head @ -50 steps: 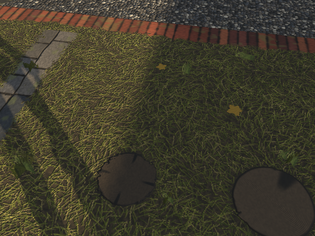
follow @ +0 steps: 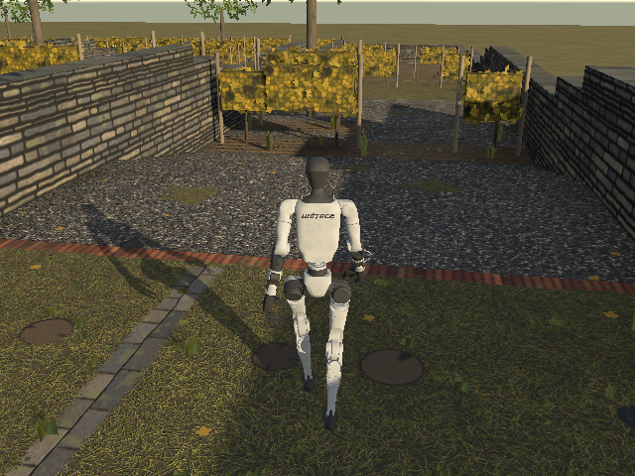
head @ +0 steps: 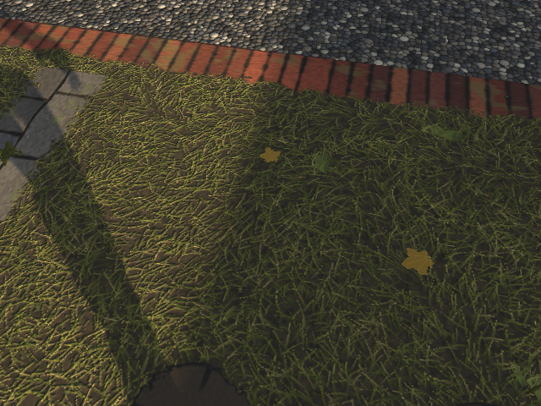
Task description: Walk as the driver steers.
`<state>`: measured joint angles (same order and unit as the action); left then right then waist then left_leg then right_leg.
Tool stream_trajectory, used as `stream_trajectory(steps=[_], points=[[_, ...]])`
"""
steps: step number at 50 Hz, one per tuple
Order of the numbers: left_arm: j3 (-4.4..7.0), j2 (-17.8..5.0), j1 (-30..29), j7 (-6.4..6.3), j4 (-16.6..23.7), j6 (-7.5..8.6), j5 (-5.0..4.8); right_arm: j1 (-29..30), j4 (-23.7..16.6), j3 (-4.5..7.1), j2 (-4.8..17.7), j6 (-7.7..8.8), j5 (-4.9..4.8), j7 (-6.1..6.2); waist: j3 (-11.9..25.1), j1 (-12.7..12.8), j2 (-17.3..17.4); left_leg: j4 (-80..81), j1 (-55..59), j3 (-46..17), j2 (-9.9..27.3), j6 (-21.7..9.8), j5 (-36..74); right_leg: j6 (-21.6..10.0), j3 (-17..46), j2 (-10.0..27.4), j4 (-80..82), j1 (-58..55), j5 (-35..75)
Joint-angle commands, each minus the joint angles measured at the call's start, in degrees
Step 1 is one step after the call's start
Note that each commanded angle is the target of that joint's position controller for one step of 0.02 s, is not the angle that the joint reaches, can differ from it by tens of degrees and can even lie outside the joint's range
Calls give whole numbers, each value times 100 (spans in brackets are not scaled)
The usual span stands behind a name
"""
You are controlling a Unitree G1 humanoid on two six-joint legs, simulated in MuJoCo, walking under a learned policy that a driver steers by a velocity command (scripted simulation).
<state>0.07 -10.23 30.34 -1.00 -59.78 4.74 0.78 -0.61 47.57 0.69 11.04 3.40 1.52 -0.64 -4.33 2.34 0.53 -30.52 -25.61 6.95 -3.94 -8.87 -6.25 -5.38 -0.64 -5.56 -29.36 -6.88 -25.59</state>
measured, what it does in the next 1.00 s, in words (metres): walks ahead, turning right: right foot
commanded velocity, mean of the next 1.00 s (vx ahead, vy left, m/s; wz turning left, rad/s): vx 0.50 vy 0.00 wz -0.36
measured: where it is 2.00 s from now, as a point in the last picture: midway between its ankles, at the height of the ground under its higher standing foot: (418, 217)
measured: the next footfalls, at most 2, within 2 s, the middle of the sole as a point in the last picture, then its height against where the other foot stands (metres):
right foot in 0.54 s outside the picture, level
left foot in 1.08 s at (321, 272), level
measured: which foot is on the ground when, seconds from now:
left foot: down 0.00-0.56, up 0.58-1.00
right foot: down 0.00-0.00, up 0.02-0.52, down 0.54-1.00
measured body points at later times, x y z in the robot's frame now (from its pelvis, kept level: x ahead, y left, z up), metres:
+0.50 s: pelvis +0.27 -0.02 +0.01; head +0.31 -0.03 +0.46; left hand +0.48 +0.16 -0.10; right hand +0.16 -0.24 -0.13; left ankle +0.12 +0.05 -0.71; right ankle +0.41 -0.12 -0.69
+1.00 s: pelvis +0.54 -0.08 +0.02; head +0.57 -0.11 +0.47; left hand +0.59 +0.19 -0.10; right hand +0.67 -0.37 -0.07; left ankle +0.75 -0.02 -0.67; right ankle +0.41 -0.10 -0.71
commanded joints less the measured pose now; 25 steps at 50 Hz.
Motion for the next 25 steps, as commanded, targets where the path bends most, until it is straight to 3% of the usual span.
stream_trajectory(steps=[1,2,3,4,5,7,9,12,16,21,23,25], points=[[116,-357,516,67,438,43,-117,-2684,542,469,1437,-46,57,88,2033,-729,1214,1072,4494,-4876,2743,-1491,-968,58,223,-113,-5406,3779,-392],[184,-820,-46,54,527,31,33,-1983,439,444,1167,-47,-134,24,1156,-671,289,1640,3596,-4444,2477,-1365,-2009,-91,505,352,-5288,4330,200],[226,-899,-598,99,683,54,52,-1510,355,354,819,-10,-147,-1,453,-541,80,1936,2721,-3730,2303,-1204,-2097,-115,454,573,-4985,4349,636],[232,-811,-757,122,707,50,61,-1389,419,286,558,46,-100,-19,20,-330,-244,2156,1992,-3225,2087,-997,-1509,-107,440,754,-4585,4104,788],[229,-709,-771,142,712,-19,104,-1455,514,228,425,120,-76,-1,-63,-160,-265,2216,1556,-2755,1853,-802,-930,-53,476,905,-4257,3788,854],[169,-409,-609,210,645,-152,147,-1698,717,190,393,237,-82,27,-29,10,-84,2347,1191,-2143,1591,-636,-208,81,348,988,-3872,3424,956],[174,-402,-880,250,746,-218,131,-1924,854,223,589,311,-96,23,-81,33,35,2488,1198,-1689,1492,-580,153,170,216,1088,-3546,3705,1278],[188,-495,-1717,278,1003,-260,77,-2253,968,213,654,325,-85,18,-245,-157,87,2621,1496,-1152,1351,-322,641,230,125,1184,-2868,4363,2028],[141,-397,-2494,307,1215,-234,2,-2613,1077,151,595,336,-98,58,-212,-397,213,2498,1968,-530,1223,82,1533,215,-49,970,-1771,4417,2807],[85,-347,-3263,331,1452,-213,36,-3049,1260,99,606,302,-30,186,-288,-625,277,2171,3024,-148,1505,141,2505,40,-458,755,-791,4478,2646],[113,-389,-3212,328,1475,-196,67,-2990,1284,106,707,270,-22,248,-192,-497,333,1702,3362,25,1635,170,3691,-127,-643,554,-559,4179,2122],[188,-505,-2660,283,1320,-185,98,-2845,1269,145,874,225,-16,315,168,-197,497,724,3513,182,1725,209,5329,-367,-860,186,-473,3453,1476]])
